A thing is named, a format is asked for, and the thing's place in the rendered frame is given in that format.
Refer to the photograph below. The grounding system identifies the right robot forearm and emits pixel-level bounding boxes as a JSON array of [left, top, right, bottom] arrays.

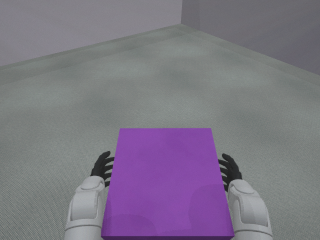
[[227, 179, 273, 240]]

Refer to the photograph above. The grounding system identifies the right robot hand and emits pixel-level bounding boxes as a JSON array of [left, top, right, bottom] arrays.
[[218, 153, 242, 192]]

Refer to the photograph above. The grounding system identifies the left robot forearm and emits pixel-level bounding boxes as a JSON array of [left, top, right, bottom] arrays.
[[64, 175, 105, 240]]

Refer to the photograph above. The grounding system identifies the carton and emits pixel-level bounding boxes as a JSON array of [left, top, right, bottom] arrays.
[[101, 128, 235, 240]]

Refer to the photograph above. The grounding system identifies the left robot hand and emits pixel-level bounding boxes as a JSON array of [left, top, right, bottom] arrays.
[[90, 151, 115, 188]]

